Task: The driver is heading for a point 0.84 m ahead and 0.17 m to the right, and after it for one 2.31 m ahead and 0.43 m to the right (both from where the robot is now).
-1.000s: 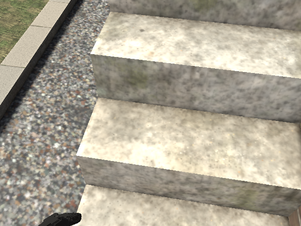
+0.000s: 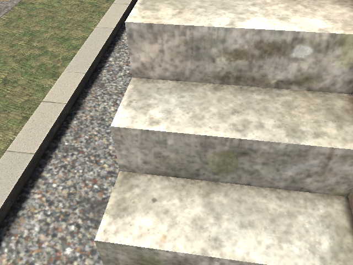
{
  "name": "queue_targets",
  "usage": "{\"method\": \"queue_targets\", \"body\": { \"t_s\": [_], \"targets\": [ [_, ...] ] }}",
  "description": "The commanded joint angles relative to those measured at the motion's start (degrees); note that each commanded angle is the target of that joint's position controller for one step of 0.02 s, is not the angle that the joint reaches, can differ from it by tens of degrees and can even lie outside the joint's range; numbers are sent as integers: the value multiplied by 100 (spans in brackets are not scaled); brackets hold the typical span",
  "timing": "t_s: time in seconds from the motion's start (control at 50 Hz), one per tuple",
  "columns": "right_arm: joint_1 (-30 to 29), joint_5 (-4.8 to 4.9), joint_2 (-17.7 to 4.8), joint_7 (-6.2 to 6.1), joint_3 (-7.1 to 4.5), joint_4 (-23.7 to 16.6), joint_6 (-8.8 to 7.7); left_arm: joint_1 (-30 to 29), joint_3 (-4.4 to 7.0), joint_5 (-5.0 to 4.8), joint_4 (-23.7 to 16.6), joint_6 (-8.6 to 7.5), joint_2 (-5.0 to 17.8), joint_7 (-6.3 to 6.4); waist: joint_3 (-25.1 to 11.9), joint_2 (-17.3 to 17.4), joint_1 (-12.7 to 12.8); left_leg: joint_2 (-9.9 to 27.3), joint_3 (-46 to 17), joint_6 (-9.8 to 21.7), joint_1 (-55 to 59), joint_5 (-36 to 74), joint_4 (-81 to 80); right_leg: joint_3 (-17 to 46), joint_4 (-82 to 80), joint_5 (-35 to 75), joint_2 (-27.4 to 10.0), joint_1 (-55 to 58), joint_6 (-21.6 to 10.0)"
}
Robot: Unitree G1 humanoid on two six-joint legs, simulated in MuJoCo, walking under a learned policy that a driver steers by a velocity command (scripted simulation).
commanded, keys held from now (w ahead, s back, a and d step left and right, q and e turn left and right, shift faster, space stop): w+shift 1.00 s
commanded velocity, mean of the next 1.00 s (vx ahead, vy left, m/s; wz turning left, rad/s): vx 1.00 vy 0.00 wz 0.00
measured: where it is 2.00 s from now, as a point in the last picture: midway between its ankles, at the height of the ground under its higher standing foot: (210, 220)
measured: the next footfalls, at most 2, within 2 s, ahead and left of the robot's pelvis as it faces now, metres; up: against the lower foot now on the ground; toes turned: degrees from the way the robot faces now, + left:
left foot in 0.36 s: +0.12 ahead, +0.18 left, +0.00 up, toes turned +4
right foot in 0.82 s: +0.30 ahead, -0.07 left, +0.19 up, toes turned -10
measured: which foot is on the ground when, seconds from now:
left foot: up 0.00-0.34, down 0.36-0.74, up 0.76-1.00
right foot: down 0.00-0.36, up 0.38-0.80, down 0.82-1.00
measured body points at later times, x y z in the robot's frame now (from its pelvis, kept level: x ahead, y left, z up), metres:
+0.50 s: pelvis +0.18 +0.05 +0.03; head +0.19 +0.06 +0.48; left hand +0.42 +0.30 -0.02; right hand +0.27 -0.20 -0.09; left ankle +0.08 +0.18 -0.70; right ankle +0.10 -0.09 -0.32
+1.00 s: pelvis +0.25 +0.00 +0.19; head +0.23 +0.01 +0.64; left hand +0.42 +0.23 +0.08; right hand +0.34 -0.23 +0.09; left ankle +0.31 +0.16 -0.35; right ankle +0.26 -0.06 -0.51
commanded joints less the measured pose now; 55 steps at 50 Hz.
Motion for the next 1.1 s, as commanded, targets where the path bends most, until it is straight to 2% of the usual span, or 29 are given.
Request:
{"method": "queue_targets", "body": {
  "t_s": [0.02,0.12,0.24,0.28,0.32,0.36,0.38,0.4,0.42,0.44,0.46,0.5,0.52,0.54,0.58,0.64,0.68,0.7,0.72,0.74,0.76,0.78,0.8,0.82,0.84,0.88,0.96,1.02,1.1],
  "targets": [
    [24,144,-563,-22,-139,-208,154,-1453,-19,-109,-907,-240,460,121,511,-371,-489,474,532,-85,293,203,-471,2051,-2960,-1730,-1419,-1167,-776],
    [-304,19,-329,-68,-91,-230,131,-403,89,-193,-805,-274,797,128,753,-529,-75,774,696,65,-1123,-150,-237,2144,-2989,-1460,-1612,599,-861],
    [-923,-69,-520,-5,-47,-649,96,-338,199,-21,-804,-273,982,122,952,-502,176,1086,935,62,-362,-1840,-2957,1554,-4025,426,-1631,1957,-891],
    [-131,12,-521,35,-109,-312,4,-1054,177,-94,-912,-306,1019,81,476,61,-450,665,916,300,1799,-1190,-4950,545,-3339,3988,-1315,1935,-636],
    [376,152,-652,31,-238,-151,-146,-750,308,13,-926,-160,1460,81,-353,-288,-683,189,1155,500,2912,-1169,-7147,371,-1335,8772,-1531,3211,-708],
    [1183,54,-537,-12,-236,378,-301,-1161,309,-344,-1310,12,1449,50,-629,-597,-1001,223,1368,444,4894,1193,-9472,391,655,7900,-1087,2480,-549],
    [1283,-75,-513,-42,-192,648,-353,-1334,160,-452,-1573,-18,900,-28,-310,-121,-747,711,1155,285,5717,2458,-9199,265,2154,4914,-517,878,-318],
    [1233,-309,-1044,-49,-241,547,-298,-1405,36,-666,-1876,-139,238,-185,-700,1687,-328,1928,-146,826,8154,8523,-6757,35,4329,480,622,-2490,289],
    [1765,-473,-1486,-138,-383,526,-162,-1512,9,-693,-1922,-224,166,-160,-1783,1728,-872,2757,-1043,1673,8818,9546,-6609,735,7515,74,868,-3453,399],
    [1497,-545,-1409,-174,-414,526,-129,-1986,49,-705,-2222,-269,202,-32,-1624,1214,-847,2925,-1141,1880,8333,7955,-6926,1167,9541,-164,868,-4335,402],
    [1260,-594,-1448,-150,-393,754,-202,-2804,-52,-731,-2813,-195,-87,186,-686,1068,-500,3092,-746,1713,7763,6683,-7179,1224,10958,-1020,862,-5529,327],
    [1944,-428,-691,-206,-184,1509,-526,-3594,-253,-444,-3240,-54,-532,196,131,515,-320,2924,-357,1192,7598,5764,-7301,1447,11973,-2258,815,-7202,-141],
    [3222,-313,-420,-344,-160,1796,-563,-4029,-291,-196,-3133,-44,-376,64,-92,194,-891,2330,-458,936,8887,7323,-6759,1009,11154,-2081,874,-7491,-247],
    [3661,-323,-675,-394,-285,1911,-717,-3824,-240,-257,-3128,19,-137,-45,-582,256,-940,2536,-645,1038,9557,7455,-6764,1058,10744,-2279,802,-7407,-169],
    [2855,-176,-957,-328,-396,1695,-1006,-3269,-273,-307,-3024,273,-173,-152,-394,183,-355,2547,-664,914,7806,5968,-7465,638,10030,-2003,480,-6181,-51],
    [619,139,-1032,-148,-299,1166,-1137,-2794,-472,-31,-3126,412,-228,-240,145,94,766,1477,1078,-55,3525,6124,-9281,-697,5235,-352,-157,-1380,-75],
    [435,552,-1861,-238,-480,1083,-1222,-2224,-410,-75,-2886,487,1,-183,-211,1357,649,1583,776,375,3265,10150,-9204,-733,3260,492,58,661,-46],
    [477,504,-2355,-171,-658,1100,-1238,-1396,-277,39,-2826,490,244,-137,-544,2728,953,1911,468,454,3983,11656,-8183,-223,2684,-177,55,1057,-1],
    [1946,676,-1418,-115,-509,1257,-1100,-2536,-125,1,-2767,273,482,-117,-1289,982,-116,1244,249,206,3608,9537,-6933,371,1503,323,-68,2033,-250],
    [2551,640,-1436,-44,-511,1393,-984,-2140,-3,71,-2677,325,518,-73,-2049,601,-108,1106,165,99,4007,7064,-5992,1510,401,-249,-333,2120,-299],
    [2652,510,-1363,67,-613,1414,-921,-2202,85,1,-2215,328,729,-169,-2356,-830,-342,349,190,19,3715,2351,-4048,2320,-121,-579,-936,1989,-650],
    [2533,372,-1034,49,-632,1340,-942,-1934,224,112,-1819,329,654,-282,-2459,-672,-360,-110,-425,-74,2533,942,-1327,2117,380,-408,-1353,2440,-761],
    [1315,281,-459,-91,-485,905,-1027,-1595,194,105,-1497,327,430,-268,-1843,-218,92,-239,-832,66,1592,999,-180,1469,558,248,-1241,1996,-631],
    [788,159,46,-178,-271,571,-1060,-1579,119,130,-997,255,261,-285,-670,-106,-62,-191,-955,226,1107,1162,-23,905,77,960,-1144,1089,-341],
    [934,54,104,-160,-222,305,-1008,-1582,179,285,-634,228,375,-253,4,105,-430,-218,-972,308,318,989,-55,835,-649,1195,-1230,1011,-361],
    [1073,-127,-53,-168,-106,89,-661,-1411,199,103,-521,200,430,-218,433,-165,-525,-118,-547,246,-93,199,420,1880,-1752,-1288,-1564,-52,-758],
    [1156,90,-414,-316,-146,-39,-143,-2218,39,15,-839,-72,365,-32,683,-524,-958,49,-51,-206,820,-90,-518,1243,-2547,-1857,-1733,-1751,-697],
    [1220,186,-539,-427,-225,92,-56,-1860,52,-116,-915,-212,554,45,707,-692,-746,141,180,-249,462,9,137,1466,-3011,-1626,-1971,-1233,-825],
    [732,44,-513,-239,-151,-125,-90,-890,157,-106,-765,-219,919,68,840,-309,-431,567,233,18,-568,-542,-728,1491,-3255,-1538,-2028,672,-714]
  ]
}}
